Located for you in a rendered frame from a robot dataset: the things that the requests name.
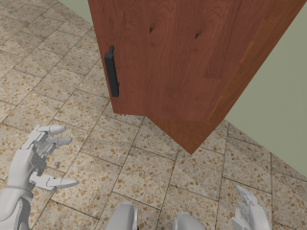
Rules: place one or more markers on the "right robot hand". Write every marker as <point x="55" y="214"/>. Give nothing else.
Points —
<point x="255" y="216"/>

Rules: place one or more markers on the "robot thigh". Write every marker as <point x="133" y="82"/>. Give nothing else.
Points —
<point x="125" y="217"/>
<point x="187" y="222"/>

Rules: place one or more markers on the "robot left forearm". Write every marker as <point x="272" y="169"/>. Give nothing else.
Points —
<point x="15" y="208"/>

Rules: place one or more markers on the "handle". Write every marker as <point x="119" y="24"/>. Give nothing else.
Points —
<point x="111" y="72"/>

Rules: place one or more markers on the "robot right thigh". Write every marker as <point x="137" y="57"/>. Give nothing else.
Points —
<point x="187" y="222"/>

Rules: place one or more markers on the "left robot hand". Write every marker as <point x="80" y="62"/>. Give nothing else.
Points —
<point x="26" y="160"/>

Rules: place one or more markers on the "robot left thigh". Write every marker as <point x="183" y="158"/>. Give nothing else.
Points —
<point x="125" y="217"/>

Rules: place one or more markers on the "cupboard door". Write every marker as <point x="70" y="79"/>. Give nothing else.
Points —
<point x="174" y="58"/>

